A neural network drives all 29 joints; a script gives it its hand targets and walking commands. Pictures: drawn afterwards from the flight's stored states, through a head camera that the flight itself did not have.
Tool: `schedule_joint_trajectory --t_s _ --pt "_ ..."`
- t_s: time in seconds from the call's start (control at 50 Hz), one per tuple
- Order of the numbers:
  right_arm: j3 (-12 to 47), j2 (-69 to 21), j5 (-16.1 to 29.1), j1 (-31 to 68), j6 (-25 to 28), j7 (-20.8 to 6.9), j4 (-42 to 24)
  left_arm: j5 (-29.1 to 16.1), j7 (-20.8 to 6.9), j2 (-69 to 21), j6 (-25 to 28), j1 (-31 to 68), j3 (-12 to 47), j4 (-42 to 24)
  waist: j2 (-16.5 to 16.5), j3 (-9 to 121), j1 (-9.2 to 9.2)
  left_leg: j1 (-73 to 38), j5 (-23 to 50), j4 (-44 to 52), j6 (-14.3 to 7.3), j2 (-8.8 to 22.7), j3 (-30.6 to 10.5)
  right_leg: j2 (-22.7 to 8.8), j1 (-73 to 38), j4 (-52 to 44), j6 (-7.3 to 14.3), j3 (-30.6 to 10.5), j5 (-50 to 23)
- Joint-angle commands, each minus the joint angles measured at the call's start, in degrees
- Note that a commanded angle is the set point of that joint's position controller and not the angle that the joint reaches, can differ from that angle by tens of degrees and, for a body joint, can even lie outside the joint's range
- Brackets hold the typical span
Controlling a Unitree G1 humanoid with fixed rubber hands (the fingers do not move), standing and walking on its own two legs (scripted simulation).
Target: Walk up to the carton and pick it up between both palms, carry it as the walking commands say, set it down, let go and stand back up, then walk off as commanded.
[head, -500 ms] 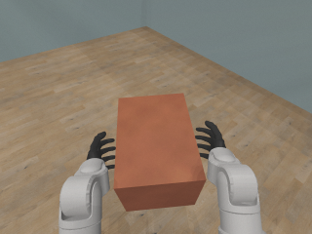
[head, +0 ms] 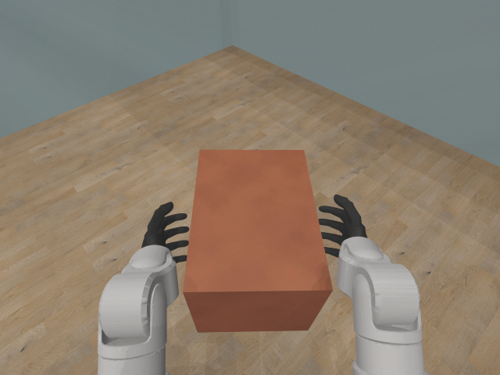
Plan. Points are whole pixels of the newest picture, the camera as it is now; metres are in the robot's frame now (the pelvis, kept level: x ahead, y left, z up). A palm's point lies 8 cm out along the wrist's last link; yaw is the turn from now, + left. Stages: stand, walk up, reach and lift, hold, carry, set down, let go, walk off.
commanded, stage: carry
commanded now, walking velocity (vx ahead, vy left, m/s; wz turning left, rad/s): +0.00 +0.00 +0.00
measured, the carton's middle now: (252, 238) +0.36 +0.00 +0.02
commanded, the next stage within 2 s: none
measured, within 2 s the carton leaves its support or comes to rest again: neither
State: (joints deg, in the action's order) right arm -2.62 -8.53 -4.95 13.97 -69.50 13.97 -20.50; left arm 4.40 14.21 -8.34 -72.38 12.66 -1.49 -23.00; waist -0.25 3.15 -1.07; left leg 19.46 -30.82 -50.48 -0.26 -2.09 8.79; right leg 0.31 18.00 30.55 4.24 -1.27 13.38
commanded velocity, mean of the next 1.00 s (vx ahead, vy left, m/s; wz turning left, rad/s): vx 0.00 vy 0.00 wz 0.00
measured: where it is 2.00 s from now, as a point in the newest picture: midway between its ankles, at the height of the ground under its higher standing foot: outside the picture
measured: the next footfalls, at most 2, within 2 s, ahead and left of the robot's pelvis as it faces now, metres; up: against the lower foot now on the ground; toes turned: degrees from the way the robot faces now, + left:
left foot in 0.14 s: +0.09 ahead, +0.09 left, -0.01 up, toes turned +6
left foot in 0.68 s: +0.23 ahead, +0.05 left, -0.01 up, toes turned -2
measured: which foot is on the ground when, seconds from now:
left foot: up 0.00-0.12, down 0.14-0.40, up 0.42-0.66, down 0.68-1.00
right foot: down 0.00-0.72, up 0.74-0.88, down 0.90-1.00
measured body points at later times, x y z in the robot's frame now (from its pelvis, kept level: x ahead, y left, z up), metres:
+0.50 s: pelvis +0.15 -0.03 +0.01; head +0.14 -0.05 +0.46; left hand +0.43 +0.11 +0.11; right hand +0.44 -0.17 +0.12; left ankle +0.10 +0.08 -0.71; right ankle +0.04 -0.08 -0.73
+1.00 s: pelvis +0.25 -0.06 -0.02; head +0.24 -0.06 +0.43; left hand +0.53 +0.07 +0.07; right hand +0.54 -0.20 +0.08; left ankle +0.20 +0.05 -0.74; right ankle +0.23 -0.16 -0.75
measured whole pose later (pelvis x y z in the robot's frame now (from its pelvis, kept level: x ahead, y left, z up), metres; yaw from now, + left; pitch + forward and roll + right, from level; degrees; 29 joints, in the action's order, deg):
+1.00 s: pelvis +0.25 -0.06 -0.02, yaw -4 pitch +5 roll +1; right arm -1.2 -8.5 -5.4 13.7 -68.8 14.1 -15.8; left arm 4.3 14.0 -7.7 -70.6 8.8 -1.4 -19.6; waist -0.7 7.3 -1.1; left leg 15.9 -21.0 -34.1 -1.8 1.7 9.1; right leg 1.3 21.2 35.4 1.7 -1.1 18.5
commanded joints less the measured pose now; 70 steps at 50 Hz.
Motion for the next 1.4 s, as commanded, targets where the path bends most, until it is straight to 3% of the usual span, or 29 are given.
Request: schedule_joint_trajectory --t_s 0.0,0.1,0.14,0.2,0.28,0.32,0.36,0.46,0.6,0.64,0.68,0.7,0.72,0.74,0.76,0.8,0.82,0.88,0.94,1.0,1.1,1.12,1.14,1.16,1.2,1.24,1.34,1.36,1.38 --pt "31.9 -58.3 19.7 17.3 0.2 -11.8 -6.9 -20.2 -14.2 -55.9 3.8 21.1 29.7 -6.4 -10.2 22.5 0.79 -8.4 19.7 21.6 -1.6 -0.5 -2.1 -8.6 -14.6 -2.0 4.3 -3.7 -50.8" --pt "30.3 -55.7 18.4 16.2 -0.8 -12.0 -2.7 -18.5 -13.7 -52.8 2.3 20.2 29.4 -4.8 3.2 23.6 0.87 -18.6 61.2 20.7 -5.3 13.0 -9.2 -4.4 -6.3 2.6 -1.3 -1.4 -21.1" --pt "30.1 -52.4 16.5 14.7 -1.9 -11.4 -1.9 -16.5 -13.6 -49.3 1.5 16.0 26.5 -0.5 -2.2 21.7 0.52 -17.2 64.5 15.7 -5.4 12.4 -5.7 -4.1 -7.5 2.4 -1.4 0.1 -31.2" --pt "28.7 -50.8 18.1 10.7 -2.8 -10.9 -2.5 -17.3 -11.8 -47.7 1.0 16.6 26.5 -4.2 4.8 24.5 1.91 -23.0 70.6 13.8 -4.0 10.2 -3.7 -3.9 -3.9 9.3 -1.9 -0.3 -45.5" --pt "30.9 -55.7 18.4 17.9 0.1 -11.2 -7.9 -19.7 -12.9 -54.3 2.8 21.1 30.8 -7.6 12.2 22.5 1.74 -41.0 96.1 11.3 -8.9 15.8 -7.4 3.2 14.8 -4.8 -3.9 5.6 10.5" --pt "31.8 -56.4 17.9 17.6 1.0 -10.8 -9.1 -21.4 -13.7 -54.7 4.0 24.6 31.1 -10.9 2.2 23.0 0.66 -24.5 75.9 4.8 -5.6 11.9 -2.1 0.3 -3.6 -18.1 -1.9 1.8 -13.5" --pt "32.9 -55.8 18.3 16.4 -0.2 -10.0 -10.1 -22.1 -13.4 -52.6 3.4 25.3 30.7 -12.8 -14.4 20.3 0.64 8.6 3.6 6.5 -0.7 2.3 0.3 -12.4 -30.6 -2.4 3.7 -10.0 -82.9" --pt "31.8 -53.2 17.8 14.7 -0.9 -10.5 -5.8 -18.9 -13.1 -49.5 3.3 21.5 27.7 -9.4 -12.3 15.0 -0.25 17.1 4.2 10.8 -0.2 -3.5 0.2 -12.1 -35.3 -0.5 4.4 -11.1 -81.6" --pt "31.3 -53.5 18.1 17.3 -2.4 -10.5 -5.0 -18.5 -13.1 -47.9 1.9 20.8 26.0 -6.9 -11.2 17.0 1.31 -9.8 29.8 21.2 -5.0 1.3 0.1 -7.8 -12.8 2.0 -0.8 -3.1 -64.7" --pt "29.7 -54.5 19.1 15.6 -2.5 -10.4 -5.4 -20.5 -12.4 -48.3 1.3 24.8 28.3 -11.9 0.3 22.0 2.85 -23.6 55.8 20.9 -7.6 8.7 -5.9 -4.2 -4.9 13.8 -2.8 -0.9 -48.6" --pt "23.2 -51.1 12.9 8.5 -1.0 -11.7 8.6 -17.4 -13.1 -46.0 2.4 22.7 27.1 -0.6 13.9 23.2 3.59 -37.6 106.0 18.9 -19.1 23.8 -18.9 5.0 14.7 33.2 -4.4 -0.9 21.1" --pt "24.3 -53.0 17.4 10.9 -0.7 -11.0 -0.5 -20.7 -11.5 -48.1 2.7 25.7 29.8 -10.1 11.2 19.9 2.75 -31.9 98.0 21.3 -16.4 22.6 -18.5 2.0 12.2 28.2 -4.1 -2.0 21.3" --pt "21.1 -46.8 12.5 10.2 0.5 -11.6 8.4 -15.0 -12.1 -43.9 4.3 19.0 24.1 3.5 7.5 20.9 2.24 -35.0 87.4 21.4 -14.6 21.6 -16.4 0.0 15.7 21.3 -3.5 -1.6 20.2" --pt "28.4 -54.2 18.3 17.0 1.2 -11.6 -4.5 -20.4 -12.1 -51.3 4.4 24.5 30.8 -9.6 7.7 19.1 1.9 -34.9 80.1 21.9 -12.4 20.0 -15.0 -2.0 17.1 11.5 -3.6 -0.2 19.4" --pt "24.9 -51.3 14.1 12.8 1.3 -11.8 4.0 -18.3 -12.5 -48.6 5.1 22.6 27.2 -1.7 5.6 17.7 1.44 -30.6 74.8 21.2 -10.8 18.0 -11.8 -2.8 13.9 4.5 -3.3 1.4 17.0" --pt "29.4 -54.8 18.8 19.4 2.2 -11.5 -5.7 -21.6 -12.2 -51.6 5.2 26.6 30.2 -10.9 11.6 20.9 0.54 -20.6 66.3 18.8 -7.5 16.2 -6.1 -1.1 0.0 -2.1 -2.6 2.3 7.2" --pt "26.0 -50.1 13.8 16.8 2.5 -12.5 6.3 -15.2 -12.8 -48.0 5.7 21.3 24.9 3.4 8.8 19.5 0.38 -11.7 55.4 18.0 -6.3 13.9 -4.7 -0.4 -7.6 -5.8 -2.4 2.7 -4.2" --pt "30.8 -54.2 17.3 18.9 3.3 -12.5 -4.9 -18.9 -13.2 -53.2 6.9 25.0 30.0 -7.3 -5.1 23.7 1.82 -8.3 23.0 14.9 -1.4 8.3 -3.7 -12.0 -12.6 -1.5 2.6 -7.9 -39.2" --pt "29.1 -52.4 16.8 17.1 3.2 -11.5 -5.5 -19.8 -12.9 -52.4 6.6 24.8 29.8 -6.5 -6.1 23.1 1.71 -4.7 28.5 14.3 -0.4 7.6 -5.0 -12.2 -18.5 4.1 2.8 -6.3 -59.0" --pt "25.2 -47.7 13.2 11.0 3.6 -11.9 4.4 -16.3 -12.8 -46.6 7.6 20.7 26.7 -0.1 -3.9 24.2 1.47 -7.9 31.0 16.1 -0.9 8.4 -4.4 -10.2 -14.8 2.4 1.7 -5.7 -49.7" --pt "28.9 -50.7 18.1 17.8 4.8 -11.6 -7.4 -19.6 -12.3 -50.5 7.9 21.9 30.6 -7.3 0.1 22.2 1.14 -11.5 43.1 19.0 -1.6 9.4 -3.1 -6.8 -11.2 3.1 -0.3 -0.6 -36.0" --pt "27.7 -50.3 17.3 15.3 4.2 -11.7 -5.1 -19.5 -12.4 -49.5 7.6 21.6 30.3 -7.2 2.5 23.8 1.11 -13.4 47.7 17.4 -2.1 10.7 -3.4 -6.7 -10.0 2.5 -1.0 -0.4 -33.1" --pt "19.0 -42.0 10.0 13.1 5.6 -11.8 14.7 -11.6 -12.2 -40.1 9.1 18.3 20.6 12.2 2.7 22.5 1.25 -13.5 48.2 16.7 -1.8 10.0 -4.0 -6.3 -8.8 3.5 -0.7 -0.5 -35.0" --pt "25.9 -48.8 16.0 14.4 5.6 -11.5 -1.9 -18.5 -12.0 -47.4 9.0 22.8 28.9 -5.7 2.7 21.2 1.5 -12.5 51.6 17.2 -2.0 10.4 -4.1 -6.1 -8.5 3.7 -0.7 -0.3 -35.8" --pt "28.5 -49.1 17.8 17.5 5.5 -11.7 -5.3 -17.9 -11.9 -48.1 8.7 21.8 29.5 -6.2 3.3 22.3 1.41 -12.9 49.5 17.7 -1.3 9.5 -3.4 -6.8 -9.2 4.0 0.3 -1.5 -37.0" --pt "21.0 -43.6 11.4 13.7 6.1 -11.9 11.1 -13.0 -12.4 -41.0 9.7 18.8 22.2 8.3 -1.2 22.3 1.21 -12.2 44.1 18.3 -2.9 10.4 -4.8 -6.7 -10.2 1.5 -0.6 -1.0 -32.7" --pt "27.5 -51.0 18.2 18.3 5.3 -11.5 -5.4 -19.8 -11.6 -49.4 8.6 26.1 30.9 -9.5 2.9 18.4 1.2 -11.6 31.3 21.3 -1.9 9.8 -3.9 -6.9 -5.7 -0.6 -0.4 -2.4 -21.2" --pt "20.5 -42.5 12.6 16.7 5.9 -11.2 7.0 -13.1 -11.6 -41.2 8.9 19.3 21.9 6.6 1.7 18.6 1.08 -10.1 32.7 21.9 -2.6 9.9 -5.9 -6.4 -6.7 -0.2 -0.8 -1.7 -19.7" --pt "23.1 -45.7 13.9 13.4 4.8 -11.0 4.0 -15.5 -11.5 -44.3 8.1 18.8 25.1 1.6 1.2 18.3 0.96 -9.7 36.2 21.2 -2.2 10.4 -5.1 -6.6 -6.7 0.3 -1.3 -1.8 -21.9"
